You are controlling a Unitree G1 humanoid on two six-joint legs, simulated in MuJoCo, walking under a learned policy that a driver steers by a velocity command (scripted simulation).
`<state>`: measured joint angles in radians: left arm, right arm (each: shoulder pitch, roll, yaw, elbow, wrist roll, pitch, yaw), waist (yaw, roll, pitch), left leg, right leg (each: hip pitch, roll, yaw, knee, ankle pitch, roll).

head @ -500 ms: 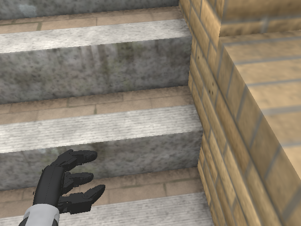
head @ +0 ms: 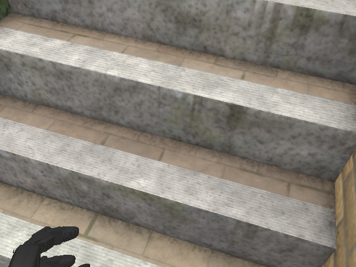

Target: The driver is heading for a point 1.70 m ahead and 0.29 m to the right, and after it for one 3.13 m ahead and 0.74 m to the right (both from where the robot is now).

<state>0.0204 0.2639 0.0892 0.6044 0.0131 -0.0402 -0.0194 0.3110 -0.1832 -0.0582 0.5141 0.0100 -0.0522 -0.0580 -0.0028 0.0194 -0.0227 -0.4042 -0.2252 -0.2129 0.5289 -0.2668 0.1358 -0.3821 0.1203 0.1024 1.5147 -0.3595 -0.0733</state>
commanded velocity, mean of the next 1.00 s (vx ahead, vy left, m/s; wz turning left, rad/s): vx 0.50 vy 0.00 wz -0.10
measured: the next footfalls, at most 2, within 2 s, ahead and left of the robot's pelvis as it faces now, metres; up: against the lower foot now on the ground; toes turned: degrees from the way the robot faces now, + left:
right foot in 0.34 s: -0.18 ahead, -0.09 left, -0.21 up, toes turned +2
left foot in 0.62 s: -0.31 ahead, +0.27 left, -0.42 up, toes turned +14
